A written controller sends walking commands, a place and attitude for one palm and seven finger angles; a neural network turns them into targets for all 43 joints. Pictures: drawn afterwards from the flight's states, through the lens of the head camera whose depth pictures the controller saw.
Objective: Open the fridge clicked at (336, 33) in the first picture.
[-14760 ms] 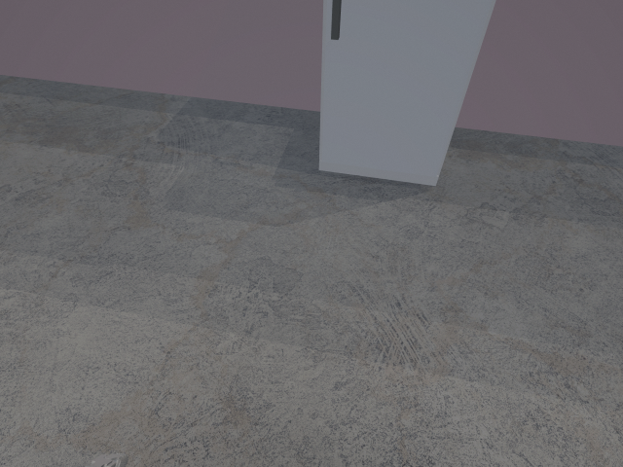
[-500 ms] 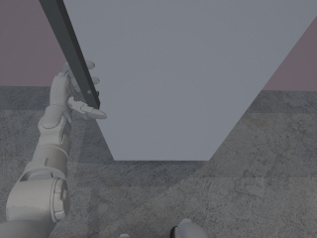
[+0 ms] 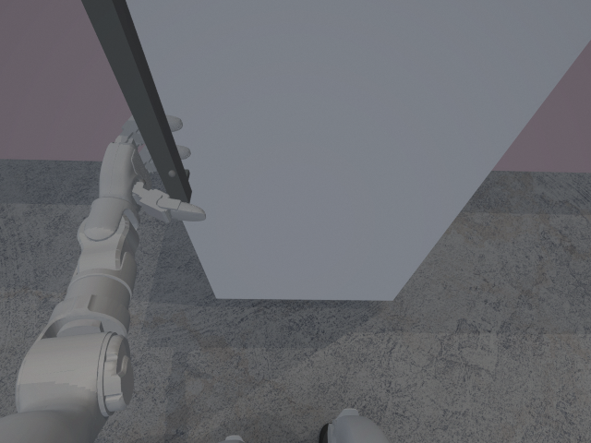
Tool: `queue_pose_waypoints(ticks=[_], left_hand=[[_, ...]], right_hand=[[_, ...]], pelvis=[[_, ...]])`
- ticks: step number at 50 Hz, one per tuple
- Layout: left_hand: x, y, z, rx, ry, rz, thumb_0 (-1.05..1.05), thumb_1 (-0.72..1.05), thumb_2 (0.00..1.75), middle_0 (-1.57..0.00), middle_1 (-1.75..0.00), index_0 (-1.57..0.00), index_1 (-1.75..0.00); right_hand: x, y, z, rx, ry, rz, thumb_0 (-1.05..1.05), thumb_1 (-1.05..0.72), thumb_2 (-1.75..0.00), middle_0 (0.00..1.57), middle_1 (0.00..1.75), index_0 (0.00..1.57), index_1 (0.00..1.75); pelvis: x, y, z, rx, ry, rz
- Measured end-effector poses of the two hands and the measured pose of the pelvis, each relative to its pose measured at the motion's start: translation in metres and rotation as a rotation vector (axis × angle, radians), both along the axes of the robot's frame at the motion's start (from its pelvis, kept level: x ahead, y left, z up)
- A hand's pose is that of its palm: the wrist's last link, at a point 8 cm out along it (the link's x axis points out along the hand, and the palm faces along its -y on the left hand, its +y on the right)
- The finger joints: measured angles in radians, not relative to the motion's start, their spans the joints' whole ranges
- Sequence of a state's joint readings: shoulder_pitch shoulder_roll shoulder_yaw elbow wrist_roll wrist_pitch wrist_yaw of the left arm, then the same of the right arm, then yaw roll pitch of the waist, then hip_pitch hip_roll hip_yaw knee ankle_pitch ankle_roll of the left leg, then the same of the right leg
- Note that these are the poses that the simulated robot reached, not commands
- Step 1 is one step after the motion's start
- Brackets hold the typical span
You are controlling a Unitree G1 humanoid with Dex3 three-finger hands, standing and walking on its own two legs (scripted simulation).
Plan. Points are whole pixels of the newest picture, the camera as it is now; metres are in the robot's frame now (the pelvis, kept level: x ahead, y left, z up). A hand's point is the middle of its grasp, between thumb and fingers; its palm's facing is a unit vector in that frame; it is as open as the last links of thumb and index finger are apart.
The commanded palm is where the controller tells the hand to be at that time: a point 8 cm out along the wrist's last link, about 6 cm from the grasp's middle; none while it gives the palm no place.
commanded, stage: grip the handle and tug to test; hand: left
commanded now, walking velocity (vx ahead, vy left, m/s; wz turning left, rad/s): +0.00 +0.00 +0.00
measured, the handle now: (154, 106) +0.52 +0.17 +0.15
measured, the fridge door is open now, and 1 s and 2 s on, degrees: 0 0 7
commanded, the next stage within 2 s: pull the door a little, standing still in 1.30 s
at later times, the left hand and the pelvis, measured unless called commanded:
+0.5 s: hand (173, 170) +0.46 +0.16 +0.08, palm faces -0.05 -1.00 -0.02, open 6.5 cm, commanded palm +0.43 +0.20 +0.09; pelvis +0.00 +0.00 +0.00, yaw +1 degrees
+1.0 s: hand (174, 170) +0.46 +0.15 +0.08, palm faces -0.05 -1.00 -0.01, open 6.2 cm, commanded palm +0.42 +0.20 +0.09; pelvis +0.00 +0.00 +0.00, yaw +0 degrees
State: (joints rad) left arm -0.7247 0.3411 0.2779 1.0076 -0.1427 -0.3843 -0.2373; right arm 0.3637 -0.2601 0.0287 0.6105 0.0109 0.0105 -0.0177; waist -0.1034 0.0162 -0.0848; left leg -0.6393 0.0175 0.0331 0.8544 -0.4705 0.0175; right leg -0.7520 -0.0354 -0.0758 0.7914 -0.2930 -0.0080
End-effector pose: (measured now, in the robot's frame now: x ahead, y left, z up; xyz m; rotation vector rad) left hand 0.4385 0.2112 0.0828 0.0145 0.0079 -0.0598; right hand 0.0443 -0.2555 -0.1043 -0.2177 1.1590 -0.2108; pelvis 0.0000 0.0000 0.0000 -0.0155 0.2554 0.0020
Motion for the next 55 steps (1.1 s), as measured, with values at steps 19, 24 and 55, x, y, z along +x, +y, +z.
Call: queue_pose_waypoints(ticks=[19,24,55], left_hand=[[0.0037,-0.0008,-0.0001,0.012,0.002,0.015,0.00,0.27,0.63,-0.37,-1.30,-0.36,-1.31],[0.0062,-0.0008,-0.0005,0.007,0.005,0.011,0.00,0.51,0.73,-0.40,-1.34,-0.39,-1.35],[0.0051,-0.0030,-0.0010,-0.003,0.001,0.016,0.01,0.65,0.77,-0.35,-1.38,-0.34,-1.40]], right_hand=[[-0.0017,-0.0049,-0.0038,-0.002,0.022,0.014,0.01,-0.91,-0.90,0.20,0.30,0.20,0.30],[-0.0022,-0.0064,-0.0033,-0.005,0.023,0.011,0.01,-0.91,-0.90,0.20,0.30,0.20,0.30],[0.0024,-0.0046,0.0000,0.005,-0.002,-0.011,0.01,-0.91,-0.90,0.20,0.30,0.20,0.30]], pelvis=[[-0.0010,-0.0037,-0.0019,0.000,0.010,0.012],[-0.0005,-0.0043,-0.0019,0.000,0.014,0.010],[0.0035,-0.0029,-0.0003,0.002,0.015,-0.007]])
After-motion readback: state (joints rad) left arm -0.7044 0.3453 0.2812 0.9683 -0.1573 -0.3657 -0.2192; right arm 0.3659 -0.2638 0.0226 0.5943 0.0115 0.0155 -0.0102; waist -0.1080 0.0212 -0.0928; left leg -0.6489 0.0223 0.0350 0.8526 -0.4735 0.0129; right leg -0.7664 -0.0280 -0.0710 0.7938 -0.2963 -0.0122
